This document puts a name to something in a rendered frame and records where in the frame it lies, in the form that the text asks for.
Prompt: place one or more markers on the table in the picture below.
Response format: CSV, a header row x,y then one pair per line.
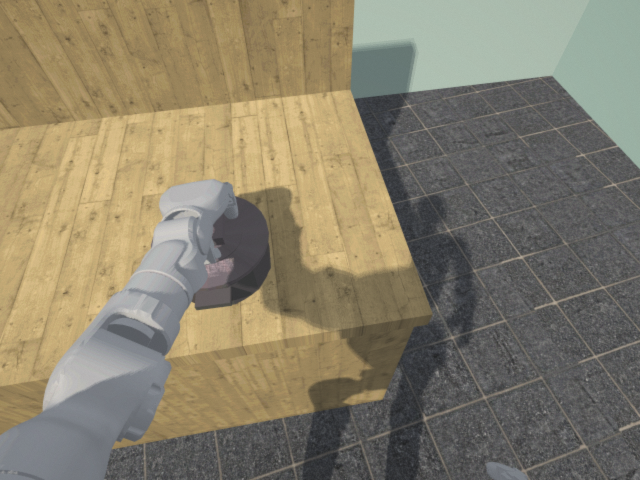
x,y
105,105

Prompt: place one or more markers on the knob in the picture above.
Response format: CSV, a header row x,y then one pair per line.
x,y
218,235

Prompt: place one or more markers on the left robot forearm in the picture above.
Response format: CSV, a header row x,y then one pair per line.
x,y
149,308

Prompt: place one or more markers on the left robot upper arm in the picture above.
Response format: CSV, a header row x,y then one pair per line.
x,y
111,391

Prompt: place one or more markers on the lid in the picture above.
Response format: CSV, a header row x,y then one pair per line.
x,y
246,241

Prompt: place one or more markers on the pot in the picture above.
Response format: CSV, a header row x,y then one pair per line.
x,y
235,292

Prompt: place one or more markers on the left robot hand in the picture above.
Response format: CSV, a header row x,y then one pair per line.
x,y
211,196

